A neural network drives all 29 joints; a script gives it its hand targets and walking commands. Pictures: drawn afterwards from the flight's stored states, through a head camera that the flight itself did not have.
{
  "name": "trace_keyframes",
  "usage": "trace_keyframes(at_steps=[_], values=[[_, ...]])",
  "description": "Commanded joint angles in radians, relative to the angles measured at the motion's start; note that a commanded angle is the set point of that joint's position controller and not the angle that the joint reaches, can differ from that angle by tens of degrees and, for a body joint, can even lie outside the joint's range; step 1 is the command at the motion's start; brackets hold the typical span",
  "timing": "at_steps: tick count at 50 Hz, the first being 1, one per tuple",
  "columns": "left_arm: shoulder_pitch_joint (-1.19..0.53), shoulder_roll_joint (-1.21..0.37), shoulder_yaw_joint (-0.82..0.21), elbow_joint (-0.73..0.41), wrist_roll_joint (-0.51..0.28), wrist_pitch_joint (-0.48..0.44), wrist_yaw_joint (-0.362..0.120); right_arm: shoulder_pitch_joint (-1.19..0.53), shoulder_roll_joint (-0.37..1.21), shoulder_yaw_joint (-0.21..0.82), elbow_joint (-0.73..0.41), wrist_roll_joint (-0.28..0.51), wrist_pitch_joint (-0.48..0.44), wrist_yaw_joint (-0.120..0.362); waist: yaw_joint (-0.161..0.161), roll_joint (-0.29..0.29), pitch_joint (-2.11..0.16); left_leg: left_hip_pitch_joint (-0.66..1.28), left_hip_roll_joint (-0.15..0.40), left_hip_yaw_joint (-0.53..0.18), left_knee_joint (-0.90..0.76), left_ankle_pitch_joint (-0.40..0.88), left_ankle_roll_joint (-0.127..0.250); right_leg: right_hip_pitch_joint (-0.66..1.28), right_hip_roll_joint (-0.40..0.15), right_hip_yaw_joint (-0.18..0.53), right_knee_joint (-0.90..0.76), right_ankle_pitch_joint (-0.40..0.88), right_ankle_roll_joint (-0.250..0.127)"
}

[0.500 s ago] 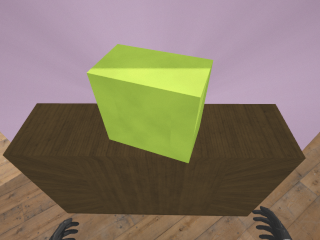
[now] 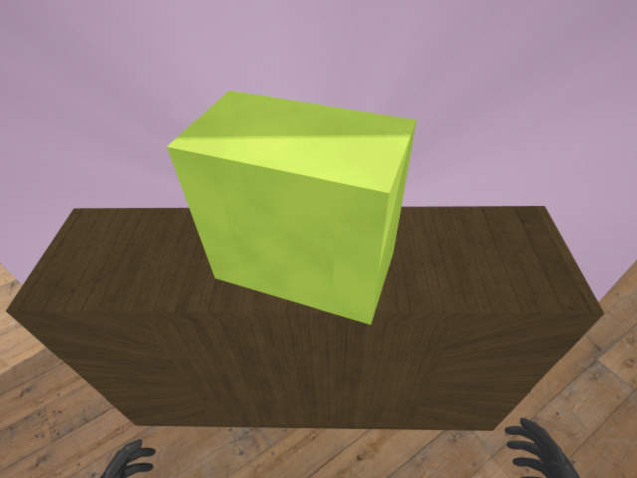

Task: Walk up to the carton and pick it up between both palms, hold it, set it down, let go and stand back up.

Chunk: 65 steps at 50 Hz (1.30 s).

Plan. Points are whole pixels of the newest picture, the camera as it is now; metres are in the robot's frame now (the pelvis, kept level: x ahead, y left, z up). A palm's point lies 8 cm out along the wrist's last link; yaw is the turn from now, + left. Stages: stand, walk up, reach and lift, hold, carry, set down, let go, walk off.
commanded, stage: stand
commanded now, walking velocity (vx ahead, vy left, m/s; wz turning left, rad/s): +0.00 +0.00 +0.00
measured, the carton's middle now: (301, 209) +0.53 +0.04 +0.03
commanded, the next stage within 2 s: walk up in 0.66 s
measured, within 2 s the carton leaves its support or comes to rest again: neither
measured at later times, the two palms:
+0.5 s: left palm out of the picture +0.12 +0.28 -0.08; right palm out of the picture +0.12 -0.28 -0.09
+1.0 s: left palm out of the picture +0.10 +0.30 -0.08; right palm out of the picture +0.12 -0.30 -0.08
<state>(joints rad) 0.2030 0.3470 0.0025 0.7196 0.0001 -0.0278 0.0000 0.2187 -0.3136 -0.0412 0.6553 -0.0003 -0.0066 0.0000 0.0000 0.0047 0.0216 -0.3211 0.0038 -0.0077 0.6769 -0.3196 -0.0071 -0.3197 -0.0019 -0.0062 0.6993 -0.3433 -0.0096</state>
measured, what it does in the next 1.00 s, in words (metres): stands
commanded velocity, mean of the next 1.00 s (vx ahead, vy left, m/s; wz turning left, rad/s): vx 0.00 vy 0.00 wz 0.00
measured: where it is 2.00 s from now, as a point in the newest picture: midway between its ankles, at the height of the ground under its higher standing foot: outside the picture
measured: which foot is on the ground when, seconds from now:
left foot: down 0.00-0.90, up 0.92-1.00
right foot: down 0.00-1.00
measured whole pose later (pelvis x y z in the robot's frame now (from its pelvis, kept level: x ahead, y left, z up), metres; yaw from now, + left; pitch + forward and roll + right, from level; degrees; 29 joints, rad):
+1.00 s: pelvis +0.00 +0.00 +0.01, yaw +0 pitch -2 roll +1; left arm 0.25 0.37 0.02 0.78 0.00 -0.06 -0.01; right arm 0.24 -0.37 -0.07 0.72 0.00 -0.01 0.03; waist 0.00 0.00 0.02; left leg -0.42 0.00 -0.01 0.88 -0.45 0.04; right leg -0.29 -0.02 -0.01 0.65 -0.34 -0.04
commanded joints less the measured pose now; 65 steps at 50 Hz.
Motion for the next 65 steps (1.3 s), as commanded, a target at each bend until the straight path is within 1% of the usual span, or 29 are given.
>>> trace_keyframes(at_steps=[1,7,9,11,15,19,22,32,34,42,43,44,45,46,47,49,51,54,55,56,57,58,59,60,61,62,63,64,65], values=[[-0.074,0.214,0.069,-0.027,0.019,-0.046,0.001,-0.073,-0.224,-0.056,0.019,-0.025,-0.055,-0.001,-0.003,-0.012,-0.064,0.053,0.081,-0.104,-0.138,0.077,0.085,0.000,-0.106,0.137,-0.196,0.085,-0.070],[-0.086,0.217,0.069,-0.016,0.020,-0.045,0.002,-0.076,-0.211,-0.049,0.027,-0.022,-0.054,-0.001,-0.010,-0.014,-0.063,0.048,0.074,-0.095,-0.132,0.095,0.082,0.016,-0.113,0.149,-0.203,0.117,-0.070],[-0.083,0.218,0.071,-0.013,0.022,-0.047,0.000,-0.075,-0.215,-0.051,0.031,-0.020,-0.055,-0.003,-0.002,-0.025,-0.067,0.057,0.076,-0.091,-0.128,0.099,0.083,0.011,-0.119,0.155,-0.214,0.114,-0.074],[-0.088,0.217,0.070,-0.012,0.017,-0.045,0.003,-0.073,-0.219,-0.050,0.039,-0.021,-0.052,-0.001,-0.002,-0.004,-0.059,0.054,0.076,-0.094,-0.135,0.097,0.081,0.010,-0.117,0.155,-0.212,0.101,-0.071],[-0.093,0.213,0.065,-0.005,0.019,-0.047,0.001,-0.076,-0.217,-0.048,0.040,-0.020,-0.051,-0.001,-0.004,-0.045,-0.049,0.053,0.073,-0.090,-0.132,0.077,0.082,0.000,-0.118,0.162,-0.231,0.095,-0.072],[-0.096,0.216,0.065,0.000,0.020,-0.042,0.003,-0.071,-0.211,-0.048,0.046,-0.020,-0.048,0.001,-0.013,-0.034,-0.051,0.064,0.073,-0.086,-0.139,0.063,0.080,-0.009,-0.123,0.165,-0.247,0.066,-0.071],[-0.088,0.210,0.063,0.002,0.017,-0.044,0.000,-0.077,-0.216,-0.046,0.056,-0.021,-0.053,0.000,-0.001,-0.022,-0.046,0.056,0.081,-0.098,-0.155,0.080,0.082,0.003,-0.110,0.148,-0.230,0.081,-0.063],[-0.102,0.221,0.065,0.019,0.021,-0.044,0.001,-0.065,-0.222,-0.049,0.071,-0.023,-0.048,0.003,-0.006,-0.057,-0.033,0.072,0.066,-0.081,-0.147,0.067,0.074,-0.015,-0.132,0.180,-0.281,0.064,-0.073],[-0.089,0.222,0.066,0.025,0.019,-0.046,-0.001,-0.058,-0.212,-0.044,0.079,-0.019,-0.052,0.004,-0.008,-0.025,-0.054,0.085,0.069,-0.084,-0.158,0.050,0.075,-0.011,-0.128,0.177,-0.276,0.043,-0.068],[-0.091,0.208,0.062,0.037,0.016,-0.045,-0.004,-0.069,-0.210,-0.039,0.092,-0.017,-0.054,0.002,0.003,-0.031,-0.066,0.074,0.080,-0.088,-0.176,0.090,0.075,0.031,-0.117,0.152,-0.265,0.089,-0.061],[0.097,0.297,0.120,0.021,0.022,-0.056,-0.013,-0.007,-0.304,-0.077,0.026,-0.049,-0.055,0.029,0.039,-0.013,-0.131,-0.002,0.028,-0.076,-0.082,-0.252,0.104,0.129,-0.121,0.251,-0.274,-0.282,-0.114],[0.174,0.329,0.137,0.050,0.029,-0.059,-0.013,-0.038,-0.290,-0.081,0.010,-0.054,-0.048,0.037,0.075,-0.094,-0.050,-0.220,-0.012,-0.043,0.039,-0.326,0.091,0.218,-0.193,0.420,-0.364,-0.493,-0.165],[0.204,0.367,0.151,0.055,0.031,-0.062,-0.011,-0.047,-0.286,-0.084,-0.003,-0.055,-0.041,0.037,0.092,-0.176,0.026,-0.400,-0.017,0.013,0.199,-0.276,0.066,0.273,-0.320,0.595,-0.473,-0.611,-0.220],[0.193,0.378,0.157,0.045,0.026,-0.068,-0.007,-0.060,-0.294,-0.086,-0.007,-0.059,-0.040,0.037,0.091,-0.118,0.101,-0.488,0.042,-0.043,0.264,-0.211,0.061,0.258,-0.380,0.661,-0.504,-0.600,-0.261],[0.184,0.370,0.158,0.035,0.020,-0.073,-0.006,-0.050,-0.300,-0.088,-0.006,-0.055,-0.045,0.041,0.078,-0.062,0.128,-0.495,0.071,-0.067,0.263,-0.146,0.060,0.253,-0.382,0.639,-0.502,-0.509,-0.266],[0.169,0.341,0.151,0.026,0.026,-0.079,-0.007,-0.025,-0.294,-0.095,0.004,-0.057,-0.055,0.049,0.059,-0.048,0.085,-0.421,0.082,-0.062,0.244,-0.093,0.050,0.247,-0.319,0.506,-0.454,-0.289,-0.235],[0.166,0.330,0.149,0.013,0.034,-0.078,-0.015,-0.007,-0.279,-0.100,0.003,-0.049,-0.060,0.061,0.054,-0.093,0.014,-0.314,0.058,-0.016,0.179,-0.107,0.035,0.236,-0.264,0.367,-0.384,-0.082,-0.226],[0.130,0.333,0.147,-0.022,0.032,-0.071,-0.023,0.007,-0.251,-0.100,0.003,-0.036,-0.067,0.065,0.037,-0.166,0.036,-0.172,0.053,0.035,0.082,-0.051,0.036,0.093,-0.245,0.287,-0.347,-0.002,-0.222],[0.081,0.334,0.143,-0.033,0.031,-0.066,-0.025,0.050,-0.254,-0.106,0.024,-0.034,-0.069,0.064,0.000,-0.153,0.045,-0.061,0.046,0.053,0.017,0.012,0.038,-0.003,-0.229,0.245,-0.319,0.002,-0.204],[0.002,0.329,0.140,-0.051,0.030,-0.060,-0.027,0.162,-0.260,-0.118,0.055,-0.033,-0.071,0.058,-0.078,-0.130,0.019,0.125,0.033,0.074,-0.074,0.106,0.042,-0.117,-0.202,0.204,-0.234,-0.009,-0.172],[-0.003,0.279,0.126,-0.060,0.028,-0.057,-0.025,0.276,-0.285,-0.134,0.096,-0.040,-0.073,0.045,-0.132,-0.040,-0.040,0.330,-0.003,0.081,-0.113,0.108,0.036,-0.214,-0.142,0.154,-0.072,0.031,-0.136],[0.046,0.208,0.102,-0.059,0.022,-0.054,-0.021,0.371,-0.331,-0.147,0.117,-0.056,-0.078,0.028,-0.162,0.133,-0.085,0.453,0.029,-0.040,-0.186,-0.011,0.036,-0.318,-0.047,0.063,0.190,-0.044,-0.089],[0.110,0.146,0.078,-0.052,0.022,-0.049,-0.017,0.403,-0.395,-0.157,0.109,-0.073,-0.084,0.018,-0.142,0.296,-0.071,0.450,0.227,-0.391,-0.302,-0.273,0.059,-0.466,0.072,0.085,0.405,-0.225,-0.056],[0.120,0.239,0.093,-0.040,0.020,-0.034,-0.011,0.298,-0.427,-0.156,0.053,-0.052,-0.087,0.018,-0.096,0.207,-0.022,0.292,0.368,-0.701,-0.491,-0.616,0.133,-0.483,0.075,0.124,0.476,-0.202,-0.054],[0.118,0.316,0.113,-0.021,0.025,-0.028,-0.014,0.172,-0.454,-0.155,0.029,-0.041,-0.087,0.022,-0.054,0.134,0.064,0.152,0.384,-0.727,-0.553,-0.733,0.194,-0.452,0.031,0.156,0.509,-0.205,-0.050],[0.136,0.331,0.115,-0.006,0.023,-0.029,-0.018,0.116,-0.433,-0.147,0.025,-0.033,-0.087,0.024,-0.023,0.093,0.117,0.088,0.360,-0.643,-0.544,-0.644,0.173,-0.424,-0.006,0.164,0.504,-0.124,-0.041],[0.161,0.331,0.124,0.017,0.019,-0.026,-0.024,0.116,-0.394,-0.135,0.024,-0.038,-0.089,0.022,-0.014,0.068,0.130,0.078,0.325,-0.525,-0.521,-0.539,0.162,-0.399,-0.023,0.164,0.463,-0.069,-0.032],[0.181,0.319,0.127,0.025,0.020,-0.023,-0.028,0.128,-0.375,-0.128,0.022,-0.039,-0.094,0.019,-0.016,0.073,0.117,0.086,0.280,-0.430,-0.510,-0.437,0.146,-0.365,-0.031,0.161,0.419,-0.019,-0.022],[0.205,0.304,0.128,0.033,0.022,-0.019,-0.034,0.159,-0.367,-0.121,0.026,-0.036,-0.101,0.016,-0.015,0.069,0.099,0.087,0.269,-0.380,-0.498,-0.331,0.134,-0.343,-0.032,0.151,0.401,0.025,-0.020]])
